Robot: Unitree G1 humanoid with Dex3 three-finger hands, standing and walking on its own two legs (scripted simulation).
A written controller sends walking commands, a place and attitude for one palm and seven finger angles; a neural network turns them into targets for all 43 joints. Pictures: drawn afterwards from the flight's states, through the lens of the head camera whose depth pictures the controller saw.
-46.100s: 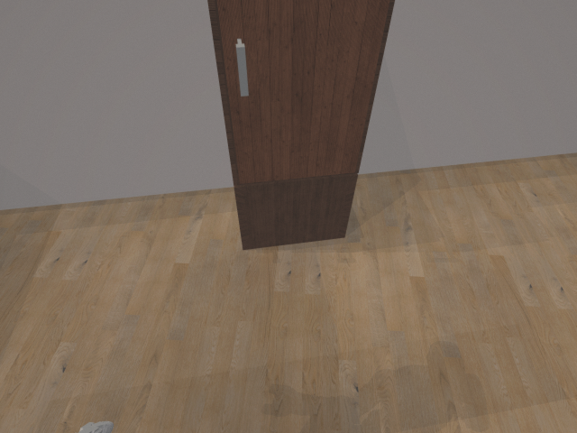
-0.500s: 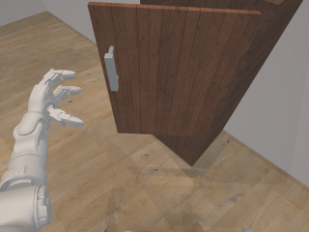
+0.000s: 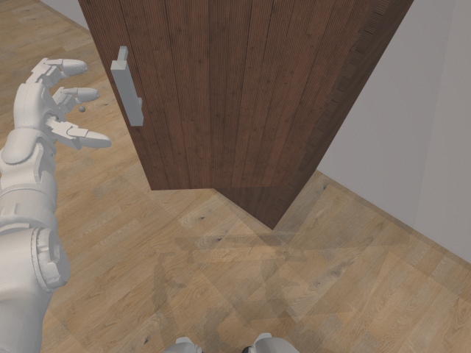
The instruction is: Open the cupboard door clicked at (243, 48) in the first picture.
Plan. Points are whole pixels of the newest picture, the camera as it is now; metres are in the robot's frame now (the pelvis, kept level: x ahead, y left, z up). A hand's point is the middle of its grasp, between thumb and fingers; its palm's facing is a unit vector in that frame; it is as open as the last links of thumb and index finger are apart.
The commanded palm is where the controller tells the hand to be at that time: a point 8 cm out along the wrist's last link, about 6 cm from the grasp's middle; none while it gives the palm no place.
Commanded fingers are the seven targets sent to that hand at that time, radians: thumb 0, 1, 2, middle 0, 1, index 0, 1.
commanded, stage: move the hooked fingers beside the handle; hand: left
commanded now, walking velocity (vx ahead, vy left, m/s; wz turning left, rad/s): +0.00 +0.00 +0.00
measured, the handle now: (130, 88) +0.55 +0.15 +0.10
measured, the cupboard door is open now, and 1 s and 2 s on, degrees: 41 41 41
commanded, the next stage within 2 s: slide the fingers in behind the handle in 0.84 s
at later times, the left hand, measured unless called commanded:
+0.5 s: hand (82, 110) +0.50 +0.22 +0.10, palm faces +0.02 -1.00 +0.01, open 14.0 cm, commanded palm +0.47 +0.26 +0.10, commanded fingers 0.00 -0.50 0.30 -0.30 -1.20 -0.30 -1.20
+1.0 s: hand (80, 112) +0.49 +0.22 +0.10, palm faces +0.01 -1.00 +0.01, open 14.0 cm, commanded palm +0.47 +0.26 +0.10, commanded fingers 0.00 -0.50 0.30 -0.30 -1.20 -0.30 -1.20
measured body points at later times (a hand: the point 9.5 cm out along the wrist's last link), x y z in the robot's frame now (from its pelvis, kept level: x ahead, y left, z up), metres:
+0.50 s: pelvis +0.01 +0.00 +0.00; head +0.11 +0.01 +0.44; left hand +0.49 +0.27 +0.10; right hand +0.02 -0.27 -0.11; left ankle +0.00 +0.07 -0.70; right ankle +0.00 -0.11 -0.70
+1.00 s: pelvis +0.00 +0.00 +0.00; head +0.10 +0.02 +0.44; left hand +0.48 +0.28 +0.10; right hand +0.01 -0.27 -0.11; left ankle +0.00 +0.08 -0.70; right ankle +0.00 -0.11 -0.70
